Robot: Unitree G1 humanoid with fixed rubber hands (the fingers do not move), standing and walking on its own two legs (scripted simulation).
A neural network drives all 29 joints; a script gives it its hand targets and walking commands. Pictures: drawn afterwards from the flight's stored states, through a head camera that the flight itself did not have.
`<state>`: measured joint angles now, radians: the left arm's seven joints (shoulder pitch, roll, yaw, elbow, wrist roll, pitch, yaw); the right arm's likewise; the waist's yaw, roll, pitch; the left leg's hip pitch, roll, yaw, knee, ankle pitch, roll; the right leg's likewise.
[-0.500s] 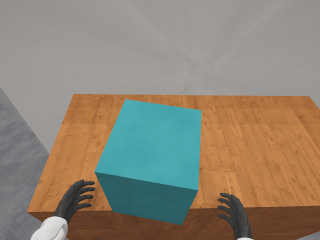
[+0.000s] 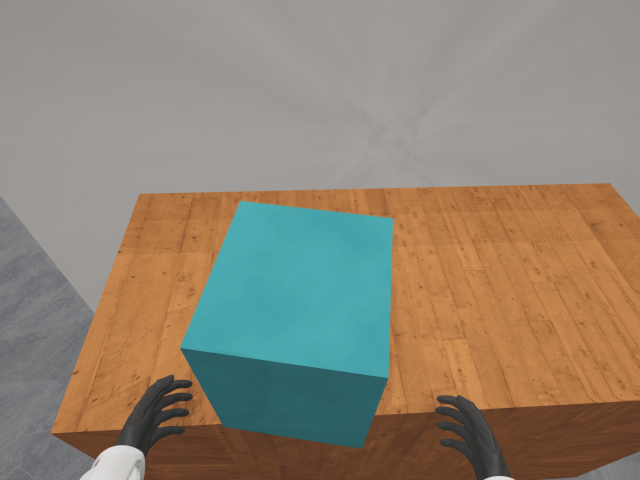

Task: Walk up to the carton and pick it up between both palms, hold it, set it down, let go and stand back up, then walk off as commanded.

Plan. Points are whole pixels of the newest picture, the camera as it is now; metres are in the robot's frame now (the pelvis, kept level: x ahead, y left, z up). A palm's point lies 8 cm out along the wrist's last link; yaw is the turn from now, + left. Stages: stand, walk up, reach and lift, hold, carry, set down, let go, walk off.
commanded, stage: set down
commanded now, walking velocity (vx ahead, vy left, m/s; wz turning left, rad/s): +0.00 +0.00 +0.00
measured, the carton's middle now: (303, 328) +0.31 +0.04 +0.00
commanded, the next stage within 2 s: let go in 0.26 s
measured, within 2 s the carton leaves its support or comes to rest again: neither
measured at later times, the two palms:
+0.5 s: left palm (140, 440) +0.18 +0.23 -0.04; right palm (490, 463) +0.17 -0.20 -0.06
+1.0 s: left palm (126, 444) +0.17 +0.25 -0.05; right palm (494, 458) +0.17 -0.20 -0.06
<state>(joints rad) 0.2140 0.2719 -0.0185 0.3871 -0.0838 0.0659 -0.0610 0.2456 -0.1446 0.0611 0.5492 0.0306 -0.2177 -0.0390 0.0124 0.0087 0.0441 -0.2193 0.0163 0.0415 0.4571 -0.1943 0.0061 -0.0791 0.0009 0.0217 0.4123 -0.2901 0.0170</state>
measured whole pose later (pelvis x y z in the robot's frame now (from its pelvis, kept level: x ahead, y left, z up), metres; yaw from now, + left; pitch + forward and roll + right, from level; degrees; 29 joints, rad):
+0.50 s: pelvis +0.00 +0.00 +0.00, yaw +0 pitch -4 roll -1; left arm 0.21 0.25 -0.02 0.39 -0.04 0.11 -0.02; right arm 0.20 -0.17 0.06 0.59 -0.01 -0.20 0.03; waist -0.01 0.01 0.04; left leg -0.20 0.02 0.04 0.46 -0.19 0.01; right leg -0.06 0.00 0.02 0.41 -0.29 0.02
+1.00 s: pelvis -0.01 +0.00 +0.00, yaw +0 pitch -4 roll -1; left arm 0.20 0.31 -0.02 0.46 0.03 -0.02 -0.03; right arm 0.17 -0.20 0.06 0.61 -0.03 -0.15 0.10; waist 0.01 -0.01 0.04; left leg -0.20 0.02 0.04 0.46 -0.19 0.02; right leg -0.06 0.00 0.02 0.41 -0.28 0.02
